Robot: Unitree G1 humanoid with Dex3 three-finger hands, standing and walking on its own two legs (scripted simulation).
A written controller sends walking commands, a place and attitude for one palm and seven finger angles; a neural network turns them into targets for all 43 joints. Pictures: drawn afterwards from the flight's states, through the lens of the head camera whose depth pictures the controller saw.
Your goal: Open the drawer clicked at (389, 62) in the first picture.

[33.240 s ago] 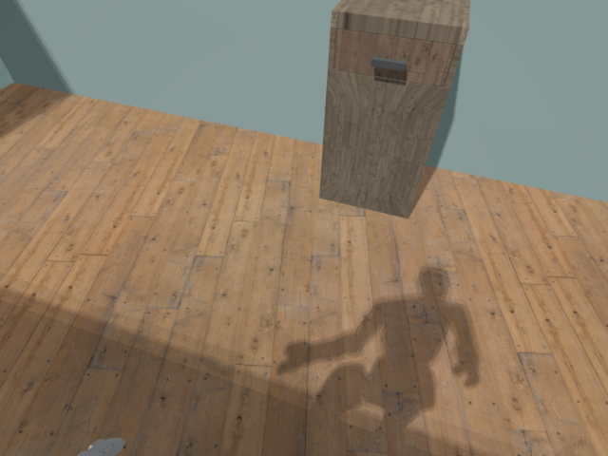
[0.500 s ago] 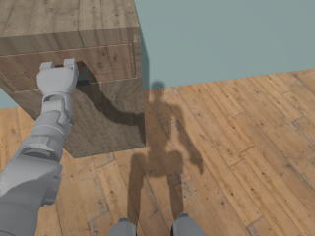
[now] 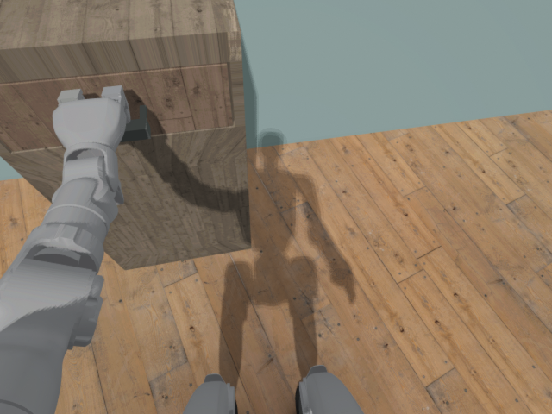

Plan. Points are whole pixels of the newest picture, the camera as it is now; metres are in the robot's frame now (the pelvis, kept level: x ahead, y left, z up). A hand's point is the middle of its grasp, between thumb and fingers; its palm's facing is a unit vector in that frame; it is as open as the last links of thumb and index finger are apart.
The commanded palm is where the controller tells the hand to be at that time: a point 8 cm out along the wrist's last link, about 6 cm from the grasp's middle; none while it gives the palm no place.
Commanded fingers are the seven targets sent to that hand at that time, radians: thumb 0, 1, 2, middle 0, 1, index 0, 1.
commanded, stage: lift the hand off the handle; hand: left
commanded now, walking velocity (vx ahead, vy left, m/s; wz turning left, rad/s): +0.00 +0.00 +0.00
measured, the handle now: (112, 123) +0.58 +0.24 +0.02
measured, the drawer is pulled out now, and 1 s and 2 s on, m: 0.00 0.00 0.00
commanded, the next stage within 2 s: draw the hand back to the body in 1.12 s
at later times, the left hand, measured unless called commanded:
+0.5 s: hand (95, 116) +0.52 +0.23 +0.09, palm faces +0.01 -0.01 -1.00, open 13.8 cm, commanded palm +0.49 +0.22 +0.15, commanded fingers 0.00 -0.50 0.30 -0.30 -1.20 -0.30 -1.20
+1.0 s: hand (83, 77) +0.51 +0.21 +0.16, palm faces +0.02 +0.01 -1.00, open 13.8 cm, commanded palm +0.49 +0.21 +0.22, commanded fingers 0.00 -0.50 0.30 -0.30 -1.20 -0.30 -1.20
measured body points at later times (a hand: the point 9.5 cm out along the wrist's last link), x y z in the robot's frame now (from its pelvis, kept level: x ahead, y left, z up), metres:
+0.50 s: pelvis +0.05 +0.00 +0.04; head +0.12 -0.01 +0.48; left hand +0.51 +0.23 +0.15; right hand +0.08 -0.26 -0.10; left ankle +0.03 +0.12 -0.67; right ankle +0.04 -0.13 -0.67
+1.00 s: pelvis +0.06 -0.01 +0.05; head +0.10 -0.03 +0.50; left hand +0.51 +0.21 +0.22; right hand +0.17 -0.27 -0.08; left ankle +0.03 +0.12 -0.67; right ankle +0.04 -0.13 -0.67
